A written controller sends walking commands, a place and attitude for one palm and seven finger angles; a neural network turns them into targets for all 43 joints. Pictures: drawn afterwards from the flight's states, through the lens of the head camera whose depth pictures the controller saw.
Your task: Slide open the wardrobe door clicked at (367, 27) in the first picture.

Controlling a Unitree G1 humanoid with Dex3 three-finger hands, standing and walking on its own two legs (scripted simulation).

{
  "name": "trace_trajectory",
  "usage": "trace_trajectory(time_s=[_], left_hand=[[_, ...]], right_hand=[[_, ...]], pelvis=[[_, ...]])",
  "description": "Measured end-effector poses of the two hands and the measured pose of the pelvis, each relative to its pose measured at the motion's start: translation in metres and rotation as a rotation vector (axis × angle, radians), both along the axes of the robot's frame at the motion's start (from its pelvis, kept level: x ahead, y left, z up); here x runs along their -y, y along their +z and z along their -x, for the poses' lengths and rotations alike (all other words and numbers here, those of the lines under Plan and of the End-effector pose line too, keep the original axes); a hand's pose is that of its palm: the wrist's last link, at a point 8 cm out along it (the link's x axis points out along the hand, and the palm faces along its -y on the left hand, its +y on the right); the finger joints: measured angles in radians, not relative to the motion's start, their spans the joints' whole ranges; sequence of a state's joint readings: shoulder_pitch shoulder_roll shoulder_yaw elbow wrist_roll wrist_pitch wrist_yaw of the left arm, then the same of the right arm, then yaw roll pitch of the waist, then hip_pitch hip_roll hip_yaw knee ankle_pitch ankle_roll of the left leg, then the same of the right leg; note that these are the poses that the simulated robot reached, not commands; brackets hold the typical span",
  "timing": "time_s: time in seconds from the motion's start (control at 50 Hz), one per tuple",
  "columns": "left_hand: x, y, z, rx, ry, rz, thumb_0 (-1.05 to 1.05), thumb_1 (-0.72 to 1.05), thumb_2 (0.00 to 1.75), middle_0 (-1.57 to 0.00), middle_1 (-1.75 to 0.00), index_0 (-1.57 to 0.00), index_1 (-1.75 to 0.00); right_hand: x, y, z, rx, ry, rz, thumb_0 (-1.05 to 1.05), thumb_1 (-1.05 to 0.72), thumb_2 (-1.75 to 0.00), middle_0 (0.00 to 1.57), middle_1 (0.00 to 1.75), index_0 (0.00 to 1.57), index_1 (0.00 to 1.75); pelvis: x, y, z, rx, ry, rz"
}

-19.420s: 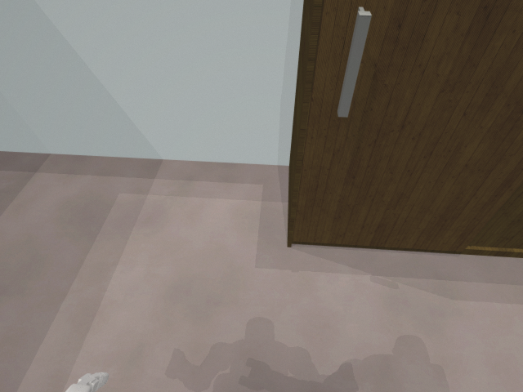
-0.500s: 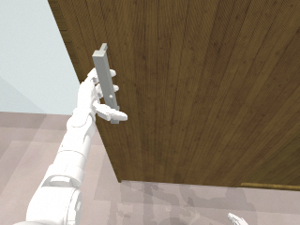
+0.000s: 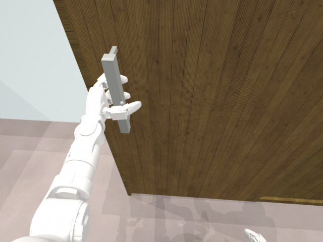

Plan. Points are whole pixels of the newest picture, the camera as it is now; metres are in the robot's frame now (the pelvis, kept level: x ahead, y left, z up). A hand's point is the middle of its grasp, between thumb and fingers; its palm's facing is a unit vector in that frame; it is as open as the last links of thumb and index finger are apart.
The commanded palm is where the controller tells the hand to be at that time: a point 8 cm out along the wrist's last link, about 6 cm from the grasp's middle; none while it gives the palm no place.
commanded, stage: grip the handle and tug to test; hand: left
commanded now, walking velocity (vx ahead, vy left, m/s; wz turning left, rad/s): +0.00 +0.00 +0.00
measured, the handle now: (120, 94) +0.46 +0.12 +0.12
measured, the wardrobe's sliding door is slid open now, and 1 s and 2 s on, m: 0.00 0.00 0.00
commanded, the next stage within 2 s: move the hooked fingers beside the handle in 0.96 s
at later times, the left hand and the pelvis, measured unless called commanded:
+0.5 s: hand (126, 104) +0.42 +0.10 +0.13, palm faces -0.03 -1.00 +0.00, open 5.5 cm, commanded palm +0.39 +0.15 +0.13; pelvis +0.00 +0.00 +0.00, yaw +0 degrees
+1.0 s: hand (125, 104) +0.42 +0.10 +0.13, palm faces -0.04 -1.00 +0.00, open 5.6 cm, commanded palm +0.37 +0.15 +0.13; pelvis +0.02 +0.00 +0.00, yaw -2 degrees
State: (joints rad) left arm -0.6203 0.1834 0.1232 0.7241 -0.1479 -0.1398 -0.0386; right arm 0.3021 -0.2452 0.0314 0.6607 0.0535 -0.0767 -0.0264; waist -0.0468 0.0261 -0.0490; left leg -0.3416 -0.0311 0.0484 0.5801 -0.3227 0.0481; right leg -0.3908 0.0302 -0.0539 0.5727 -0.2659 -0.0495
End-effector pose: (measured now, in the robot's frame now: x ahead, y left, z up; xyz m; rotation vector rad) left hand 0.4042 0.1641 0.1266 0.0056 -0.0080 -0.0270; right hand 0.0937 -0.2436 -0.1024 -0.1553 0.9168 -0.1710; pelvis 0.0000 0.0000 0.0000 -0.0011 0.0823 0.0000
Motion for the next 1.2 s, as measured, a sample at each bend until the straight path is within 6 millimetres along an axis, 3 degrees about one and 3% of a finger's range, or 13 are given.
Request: trace_trajectory(time_s=[0.18,0.28,0.84,0.98,1.2], left_hand=[[0.004,-0.001,0.000,0.001,-0.007,0.005,0.00,0.54,0.75,-0.41,-1.35,-0.41,-1.35],[0.011,-0.001,0.003,0.008,-0.030,0.007,0.00,0.68,0.82,-0.42,-1.38,-0.43,-1.38],[0.011,0.000,0.004,0.000,-0.001,0.006,0.01,0.68,0.83,-0.45,-1.40,-0.44,-1.40],[0.011,0.000,0.004,0.007,-0.008,0.005,0.01,0.69,0.80,-0.44,-1.40,-0.42,-1.40],[0.009,0.000,0.005,-0.005,-0.026,0.004,0.01,0.68,0.76,-0.40,-1.40,-0.40,-1.39]], right_hand=[[-0.001,-0.001,-0.001,-0.006,0.002,-0.003,0.01,-0.91,-0.90,0.20,0.30,0.20,0.30],[-0.001,0.001,-0.003,0.005,-0.003,-0.005,0.01,-0.91,-0.90,0.20,0.30,0.20,0.30],[0.005,0.003,-0.003,0.017,-0.026,-0.015,0.01,-0.91,-0.90,0.20,0.30,0.20,0.30],[0.007,0.008,-0.017,0.041,-0.034,-0.018,0.01,-0.91,-0.90,0.20,0.30,0.20,0.30],[0.005,0.017,-0.055,0.078,-0.016,-0.014,0.01,-0.91,-0.90,0.20,0.30,0.20,0.30]], pelvis=[[-0.001,0.000,-0.003,-0.001,-0.001,0.000],[-0.001,0.000,-0.004,0.004,-0.006,0.000],[0.004,0.002,-0.007,0.006,-0.023,-0.003],[0.004,0.003,-0.018,0.004,-0.035,-0.001],[0.004,0.005,-0.035,0.000,-0.033,0.004]])
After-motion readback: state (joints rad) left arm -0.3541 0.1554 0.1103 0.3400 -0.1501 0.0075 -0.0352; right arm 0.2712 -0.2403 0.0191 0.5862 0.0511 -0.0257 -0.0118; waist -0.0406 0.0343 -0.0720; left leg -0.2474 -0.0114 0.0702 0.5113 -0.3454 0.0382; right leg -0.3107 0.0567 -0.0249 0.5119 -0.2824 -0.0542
